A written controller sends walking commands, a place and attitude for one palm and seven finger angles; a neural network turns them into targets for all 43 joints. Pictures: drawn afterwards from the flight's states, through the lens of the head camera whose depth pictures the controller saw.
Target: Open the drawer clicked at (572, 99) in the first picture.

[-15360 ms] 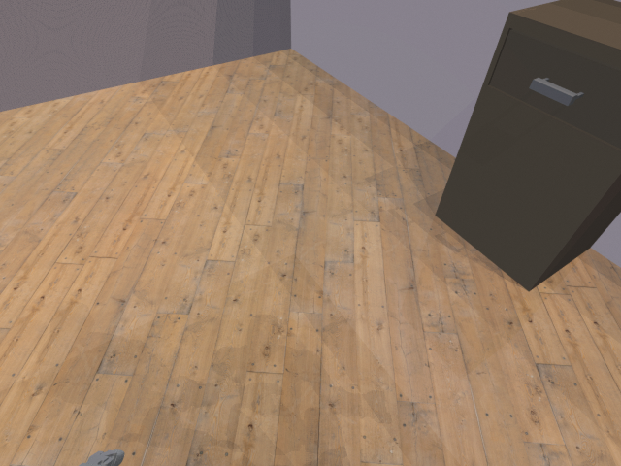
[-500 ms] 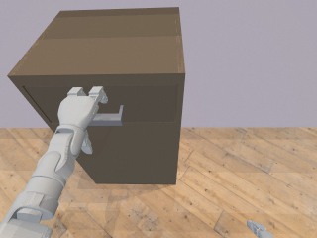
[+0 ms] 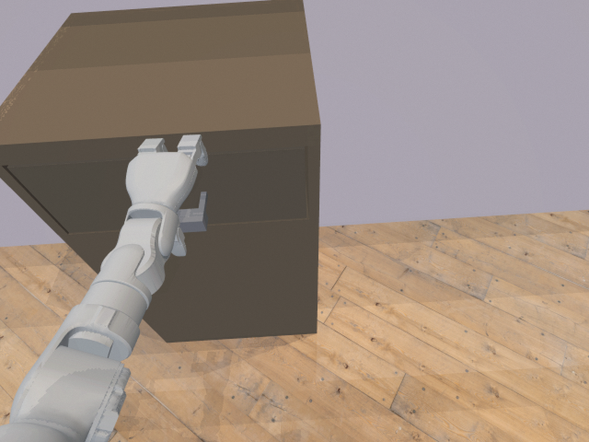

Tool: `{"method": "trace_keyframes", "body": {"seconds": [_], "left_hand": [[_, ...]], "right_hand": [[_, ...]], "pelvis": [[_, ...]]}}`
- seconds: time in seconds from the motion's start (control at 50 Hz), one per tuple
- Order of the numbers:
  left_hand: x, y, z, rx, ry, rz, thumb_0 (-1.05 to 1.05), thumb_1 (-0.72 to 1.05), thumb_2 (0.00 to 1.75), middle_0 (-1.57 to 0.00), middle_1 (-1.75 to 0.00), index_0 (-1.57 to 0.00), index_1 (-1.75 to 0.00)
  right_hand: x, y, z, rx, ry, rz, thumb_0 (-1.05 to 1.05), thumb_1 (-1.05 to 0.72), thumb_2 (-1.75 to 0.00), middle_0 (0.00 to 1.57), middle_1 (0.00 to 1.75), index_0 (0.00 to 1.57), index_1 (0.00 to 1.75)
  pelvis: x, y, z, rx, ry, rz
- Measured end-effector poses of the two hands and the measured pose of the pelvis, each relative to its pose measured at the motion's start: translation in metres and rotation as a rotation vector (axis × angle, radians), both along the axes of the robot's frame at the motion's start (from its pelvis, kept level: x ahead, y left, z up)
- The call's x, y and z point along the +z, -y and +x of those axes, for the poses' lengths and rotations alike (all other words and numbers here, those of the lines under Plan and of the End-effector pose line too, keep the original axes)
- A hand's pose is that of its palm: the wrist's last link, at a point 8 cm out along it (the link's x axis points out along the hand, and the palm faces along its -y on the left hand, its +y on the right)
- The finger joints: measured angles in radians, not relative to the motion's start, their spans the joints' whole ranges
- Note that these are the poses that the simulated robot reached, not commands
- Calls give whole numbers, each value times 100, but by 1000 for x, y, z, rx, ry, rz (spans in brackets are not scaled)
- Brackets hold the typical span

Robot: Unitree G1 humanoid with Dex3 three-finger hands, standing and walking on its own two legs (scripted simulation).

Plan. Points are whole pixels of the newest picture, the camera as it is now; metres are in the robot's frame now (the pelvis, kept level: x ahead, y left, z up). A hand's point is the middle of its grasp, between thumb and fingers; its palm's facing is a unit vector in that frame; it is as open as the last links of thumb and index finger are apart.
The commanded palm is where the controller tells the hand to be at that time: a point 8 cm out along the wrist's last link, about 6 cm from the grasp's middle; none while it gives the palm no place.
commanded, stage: move the hooked fingers above the handle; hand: left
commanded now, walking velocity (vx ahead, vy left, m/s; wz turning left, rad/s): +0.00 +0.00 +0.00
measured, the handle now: (170, 210) +0.48 +0.23 +0.00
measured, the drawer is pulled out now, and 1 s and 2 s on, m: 0.00 0.00 0.00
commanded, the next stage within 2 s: none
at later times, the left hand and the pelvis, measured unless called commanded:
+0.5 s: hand (161, 204) +0.44 +0.21 +0.07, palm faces +0.11 -0.04 -0.99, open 13.9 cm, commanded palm +0.41 +0.23 +0.12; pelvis -0.01 -0.01 +0.00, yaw +2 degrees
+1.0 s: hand (144, 215) +0.42 +0.24 +0.06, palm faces +0.06 -0.04 -1.00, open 13.8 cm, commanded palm +0.41 +0.24 +0.12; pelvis +0.00 +0.00 +0.00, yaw +2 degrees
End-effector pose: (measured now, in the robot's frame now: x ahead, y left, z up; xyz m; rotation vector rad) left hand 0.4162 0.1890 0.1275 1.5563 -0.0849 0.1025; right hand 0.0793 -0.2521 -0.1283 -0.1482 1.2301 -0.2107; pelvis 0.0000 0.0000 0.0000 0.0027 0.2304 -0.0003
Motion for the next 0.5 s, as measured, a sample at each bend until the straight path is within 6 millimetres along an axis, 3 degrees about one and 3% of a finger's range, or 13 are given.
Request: {"method": "trace_keyframes", "body": {"seconds": [0.08, 0.16, 0.24, 0.3, 0.38, 0.44, 0.5], "left_hand": [[1, -2, 1, 78, -73, 0, 0, -49, 30, -38, -126, -31, -124], [-11, -29, -3, 190, -209, -7, 0, -49, 30, -35, -124, -31, -124], [-25, -52, -15, 175, -297, -5, 0, -49, 30, -34, -122, -31, -122], [-28, -49, -25, 63, -288, -8, 0, -49, 30, -33, -121, -32, -121], [-21, -28, -30, -84, -179, -24, 0, -49, 30, -33, -120, -32, -121], [-14, -20, -21, -93, -77, -40, 0, -49, 30, -33, -120, -32, -120], [-7, -26, -6, -5, -11, -28, 0, -50, 30, -33, -120, -32, -120]], "right_hand": [[2, 0, -10, -34, -21, 12, 1, -91, -90, 20, 30, 21, 30], [11, 7, -14, -64, 4, -10, 1, -91, -90, 20, 30, 21, 30], [19, 21, -16, -55, 19, -60, 1, -91, -90, 21, 30, 21, 30], [20, 31, -17, -26, 5, -98, 1, -91, -90, 21, 30, 21, 30], [15, 36, -14, 1, -11, -118, 1, -91, -90, 20, 30, 21, 30], [11, 34, -9, 4, -3, -107, 1, -91, -90, 20, 30, 20, 30], [7, 26, -6, -2, 13, -79, 1, -91, -90, 20, 30, 20, 30]], "pelvis": [[4, 4, 0, -10, 18, 5], [7, 10, -2, -13, 34, 7], [7, 13, -4, 3, 36, 1], [6, 12, -4, 26, 31, -6], [1, 9, -4, 47, 17, -10], [-2, 7, -5, 48, 2, -10], [-4, 6, -6, 37, -14, -8]]}}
